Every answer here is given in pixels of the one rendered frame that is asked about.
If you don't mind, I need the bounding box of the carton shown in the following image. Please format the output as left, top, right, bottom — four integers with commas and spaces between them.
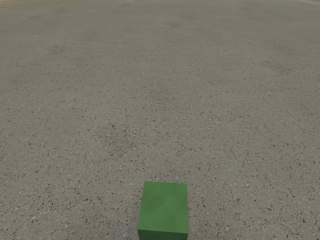
137, 181, 189, 240

